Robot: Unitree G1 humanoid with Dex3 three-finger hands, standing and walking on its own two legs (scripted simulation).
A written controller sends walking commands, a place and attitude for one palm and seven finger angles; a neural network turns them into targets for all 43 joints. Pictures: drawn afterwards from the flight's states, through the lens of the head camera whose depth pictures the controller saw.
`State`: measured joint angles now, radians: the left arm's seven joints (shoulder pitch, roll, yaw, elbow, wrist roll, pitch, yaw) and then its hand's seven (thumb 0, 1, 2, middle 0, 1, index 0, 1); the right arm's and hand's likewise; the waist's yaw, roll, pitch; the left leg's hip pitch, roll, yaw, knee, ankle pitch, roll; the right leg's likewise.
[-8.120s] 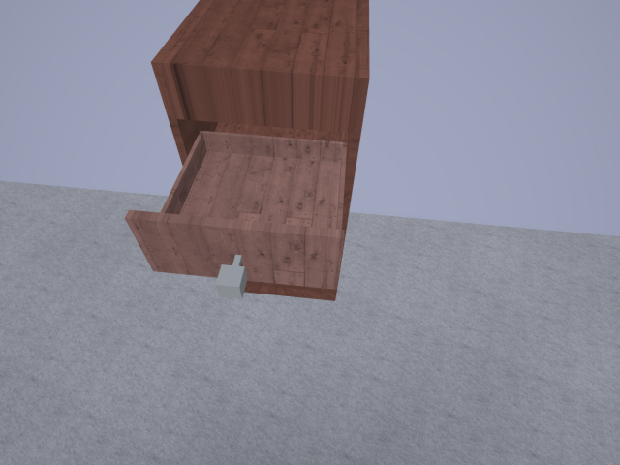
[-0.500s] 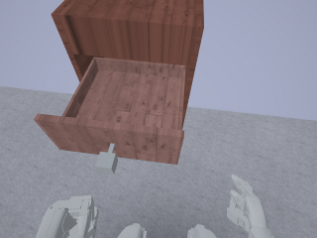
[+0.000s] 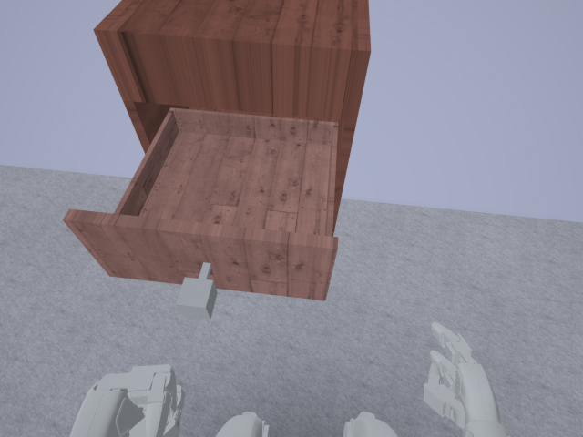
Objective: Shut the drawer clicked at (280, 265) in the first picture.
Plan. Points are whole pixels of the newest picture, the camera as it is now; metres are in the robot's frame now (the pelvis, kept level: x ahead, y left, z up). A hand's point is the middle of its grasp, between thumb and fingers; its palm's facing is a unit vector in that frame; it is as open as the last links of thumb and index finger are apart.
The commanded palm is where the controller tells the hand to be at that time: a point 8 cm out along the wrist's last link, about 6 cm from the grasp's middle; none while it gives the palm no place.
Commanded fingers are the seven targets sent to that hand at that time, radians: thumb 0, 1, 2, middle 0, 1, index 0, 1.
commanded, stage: bring the fist close to the handle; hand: left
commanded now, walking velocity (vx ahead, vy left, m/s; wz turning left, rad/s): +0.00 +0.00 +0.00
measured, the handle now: (201, 286) +0.33 +0.17 -0.02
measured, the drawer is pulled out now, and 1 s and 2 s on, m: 0.28 0.28 0.28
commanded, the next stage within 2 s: push the drawer shut in 1.42 s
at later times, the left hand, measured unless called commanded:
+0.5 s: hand (196, 403) +0.16 +0.13 +0.03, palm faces -0.04 -1.00 -0.03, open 3.3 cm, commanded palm +0.13 +0.18 +0.03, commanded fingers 0.00 0.90 0.90 -1.40 -1.60 -1.40 -1.60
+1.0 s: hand (209, 383) +0.19 +0.13 -0.01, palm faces -0.05 -1.00 -0.04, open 3.3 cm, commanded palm +0.18 +0.18 -0.02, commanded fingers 0.00 0.90 0.90 -1.40 -1.60 -1.40 -1.60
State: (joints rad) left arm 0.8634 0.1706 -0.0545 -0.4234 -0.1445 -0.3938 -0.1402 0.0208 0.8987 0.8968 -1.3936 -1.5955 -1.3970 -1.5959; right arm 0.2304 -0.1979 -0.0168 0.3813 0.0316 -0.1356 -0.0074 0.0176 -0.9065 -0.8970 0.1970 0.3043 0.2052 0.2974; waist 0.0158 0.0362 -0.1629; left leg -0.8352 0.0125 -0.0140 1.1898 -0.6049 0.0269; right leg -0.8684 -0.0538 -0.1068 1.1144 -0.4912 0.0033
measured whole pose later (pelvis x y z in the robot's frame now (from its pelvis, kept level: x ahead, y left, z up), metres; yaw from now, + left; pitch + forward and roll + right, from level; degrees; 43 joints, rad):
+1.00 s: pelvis -0.02 -0.01 -0.05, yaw +0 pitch +23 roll -2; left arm 0.50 0.17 0.00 -0.12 -0.14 -0.49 -0.13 0.02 0.90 0.90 -1.39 -1.60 -1.40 -1.60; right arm 0.17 -0.22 -0.01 0.45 0.00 -0.12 -0.01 0.02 -0.91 -0.90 0.20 0.30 0.21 0.30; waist -0.01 0.02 -0.20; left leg -1.15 0.02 -0.03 1.42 -0.67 0.01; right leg -1.19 -0.06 -0.11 1.35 -0.55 -0.02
